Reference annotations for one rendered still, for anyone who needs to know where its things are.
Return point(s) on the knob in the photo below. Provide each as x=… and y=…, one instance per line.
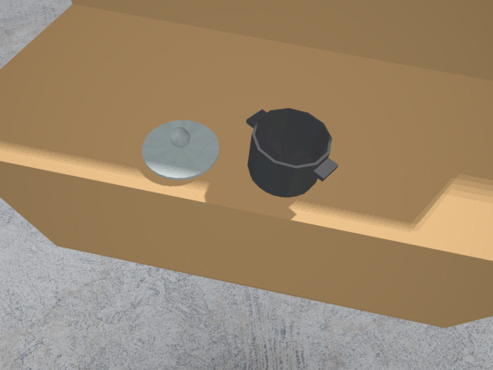
x=179, y=137

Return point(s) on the lid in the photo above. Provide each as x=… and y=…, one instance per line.
x=180, y=163

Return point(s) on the table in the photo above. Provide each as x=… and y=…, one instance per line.
x=403, y=227

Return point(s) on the pot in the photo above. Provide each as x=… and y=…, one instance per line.
x=289, y=151

